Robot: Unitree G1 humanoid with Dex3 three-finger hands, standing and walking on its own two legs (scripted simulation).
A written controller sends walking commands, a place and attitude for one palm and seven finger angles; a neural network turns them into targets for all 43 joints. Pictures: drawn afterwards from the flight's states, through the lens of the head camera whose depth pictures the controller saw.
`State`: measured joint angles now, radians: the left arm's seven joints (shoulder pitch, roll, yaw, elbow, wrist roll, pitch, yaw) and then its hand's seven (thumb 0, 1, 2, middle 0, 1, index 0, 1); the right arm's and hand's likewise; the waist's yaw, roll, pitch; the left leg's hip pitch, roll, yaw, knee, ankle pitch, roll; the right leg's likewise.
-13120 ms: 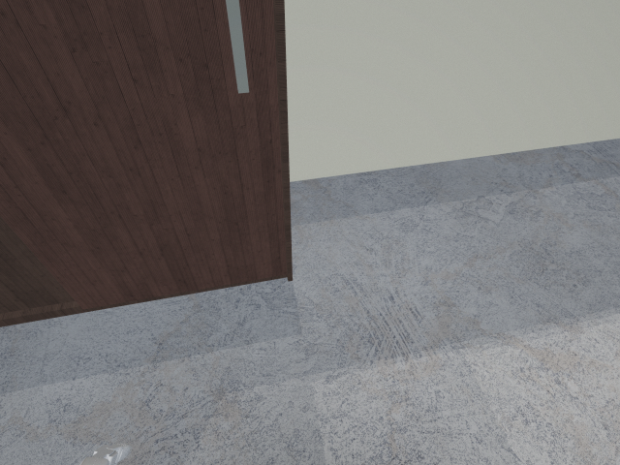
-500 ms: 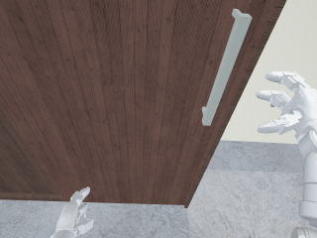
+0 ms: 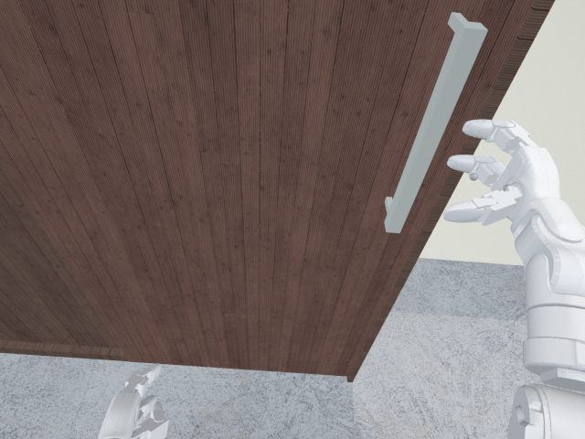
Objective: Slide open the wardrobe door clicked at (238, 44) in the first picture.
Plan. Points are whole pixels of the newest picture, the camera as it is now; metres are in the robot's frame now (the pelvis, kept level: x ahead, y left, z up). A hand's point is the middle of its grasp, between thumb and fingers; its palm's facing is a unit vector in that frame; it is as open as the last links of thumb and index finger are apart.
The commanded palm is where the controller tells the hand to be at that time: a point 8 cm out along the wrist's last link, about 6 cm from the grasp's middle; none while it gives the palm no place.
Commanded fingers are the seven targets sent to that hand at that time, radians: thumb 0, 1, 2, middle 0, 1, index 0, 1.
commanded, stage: move the hooked fingers beside the handle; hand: right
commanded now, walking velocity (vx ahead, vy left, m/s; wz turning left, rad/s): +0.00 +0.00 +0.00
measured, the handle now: (419, 140) +0.46 -0.13 +0.22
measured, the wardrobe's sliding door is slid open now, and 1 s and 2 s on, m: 0.00 0.00 0.00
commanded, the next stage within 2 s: feel for the door with the fingertips in 0.94 s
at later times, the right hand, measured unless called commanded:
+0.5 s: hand (471, 172) +0.40 -0.19 +0.22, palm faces +0.05 +1.00 -0.02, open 14.0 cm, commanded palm +0.36 -0.23 +0.22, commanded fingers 0.00 0.50 -0.30 0.30 1.20 0.30 1.20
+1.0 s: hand (476, 176) +0.38 -0.19 +0.22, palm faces +0.04 +1.00 -0.01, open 14.0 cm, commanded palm +0.36 -0.24 +0.22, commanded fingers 0.00 0.50 -0.30 0.30 1.20 0.30 1.20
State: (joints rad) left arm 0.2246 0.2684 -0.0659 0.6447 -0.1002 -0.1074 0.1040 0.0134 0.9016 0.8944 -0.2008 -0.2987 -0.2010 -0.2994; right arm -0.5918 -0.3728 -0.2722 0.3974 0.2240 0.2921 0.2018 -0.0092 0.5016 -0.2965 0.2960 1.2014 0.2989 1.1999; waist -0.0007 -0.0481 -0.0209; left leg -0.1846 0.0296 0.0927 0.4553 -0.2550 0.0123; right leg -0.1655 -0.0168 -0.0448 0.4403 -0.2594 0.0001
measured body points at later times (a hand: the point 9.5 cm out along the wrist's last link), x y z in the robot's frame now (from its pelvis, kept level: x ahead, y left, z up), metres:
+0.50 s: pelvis +0.00 +0.00 +0.00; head -0.01 +0.02 +0.45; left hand +0.15 +0.25 -0.09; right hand +0.39 -0.24 +0.22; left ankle -0.01 +0.11 -0.74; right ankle -0.01 -0.12 -0.74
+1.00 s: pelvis -0.01 +0.00 +0.00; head -0.03 +0.02 +0.45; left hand +0.16 +0.23 -0.09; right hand +0.37 -0.24 +0.22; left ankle -0.01 +0.11 -0.74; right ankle -0.01 -0.12 -0.74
